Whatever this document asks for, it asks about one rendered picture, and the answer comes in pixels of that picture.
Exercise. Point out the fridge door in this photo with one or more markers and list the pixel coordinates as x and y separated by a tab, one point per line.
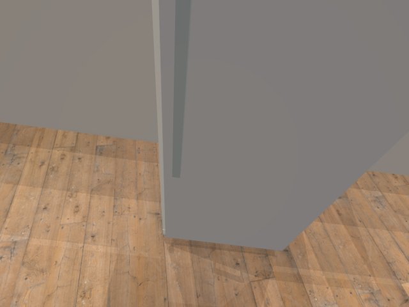
288	103

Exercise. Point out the handle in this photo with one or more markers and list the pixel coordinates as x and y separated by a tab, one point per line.
183	10

